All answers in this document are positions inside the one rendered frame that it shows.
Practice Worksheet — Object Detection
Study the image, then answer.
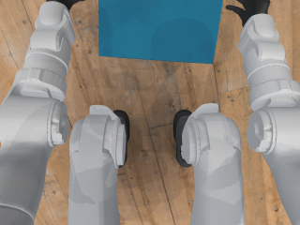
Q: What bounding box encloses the robot right hand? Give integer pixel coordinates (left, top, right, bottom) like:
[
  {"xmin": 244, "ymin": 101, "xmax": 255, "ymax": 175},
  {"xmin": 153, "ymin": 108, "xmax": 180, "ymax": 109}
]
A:
[{"xmin": 225, "ymin": 0, "xmax": 271, "ymax": 27}]

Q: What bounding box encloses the carton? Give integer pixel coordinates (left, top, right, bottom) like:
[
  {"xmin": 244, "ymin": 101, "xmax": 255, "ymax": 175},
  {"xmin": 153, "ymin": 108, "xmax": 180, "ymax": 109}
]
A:
[{"xmin": 98, "ymin": 0, "xmax": 223, "ymax": 64}]

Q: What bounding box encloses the robot left foot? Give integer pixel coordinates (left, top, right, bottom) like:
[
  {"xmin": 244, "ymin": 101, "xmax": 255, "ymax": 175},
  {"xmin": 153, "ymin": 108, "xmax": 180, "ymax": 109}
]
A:
[{"xmin": 113, "ymin": 110, "xmax": 130, "ymax": 169}]

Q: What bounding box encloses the robot foot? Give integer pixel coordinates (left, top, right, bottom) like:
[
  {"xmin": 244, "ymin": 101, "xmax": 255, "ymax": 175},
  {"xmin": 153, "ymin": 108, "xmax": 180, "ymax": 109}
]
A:
[
  {"xmin": 113, "ymin": 110, "xmax": 130, "ymax": 169},
  {"xmin": 173, "ymin": 110, "xmax": 192, "ymax": 168}
]

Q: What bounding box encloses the robot right foot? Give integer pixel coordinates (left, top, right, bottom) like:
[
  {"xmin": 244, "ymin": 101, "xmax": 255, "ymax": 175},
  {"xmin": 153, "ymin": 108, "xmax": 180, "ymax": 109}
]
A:
[{"xmin": 173, "ymin": 110, "xmax": 192, "ymax": 168}]

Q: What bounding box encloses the robot right forearm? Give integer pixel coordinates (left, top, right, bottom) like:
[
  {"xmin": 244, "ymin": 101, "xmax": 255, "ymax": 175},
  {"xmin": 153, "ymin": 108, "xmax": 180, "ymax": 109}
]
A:
[{"xmin": 237, "ymin": 13, "xmax": 300, "ymax": 111}]

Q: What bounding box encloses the robot right upper arm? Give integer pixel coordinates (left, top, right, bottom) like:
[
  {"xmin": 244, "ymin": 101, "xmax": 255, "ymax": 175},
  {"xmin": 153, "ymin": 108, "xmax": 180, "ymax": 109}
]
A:
[{"xmin": 246, "ymin": 107, "xmax": 300, "ymax": 225}]

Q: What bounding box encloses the robot left forearm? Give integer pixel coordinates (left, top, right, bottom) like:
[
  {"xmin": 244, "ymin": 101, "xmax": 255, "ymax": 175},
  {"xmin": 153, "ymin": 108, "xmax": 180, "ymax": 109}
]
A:
[{"xmin": 0, "ymin": 1, "xmax": 76, "ymax": 142}]

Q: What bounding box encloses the robot left hand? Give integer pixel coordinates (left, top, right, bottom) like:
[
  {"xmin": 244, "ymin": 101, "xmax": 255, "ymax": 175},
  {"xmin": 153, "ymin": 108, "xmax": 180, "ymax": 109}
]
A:
[{"xmin": 46, "ymin": 0, "xmax": 85, "ymax": 12}]

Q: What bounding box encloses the robot left upper arm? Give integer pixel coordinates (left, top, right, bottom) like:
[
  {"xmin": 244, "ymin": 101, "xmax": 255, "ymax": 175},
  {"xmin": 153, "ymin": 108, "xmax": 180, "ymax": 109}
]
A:
[{"xmin": 0, "ymin": 95, "xmax": 69, "ymax": 225}]

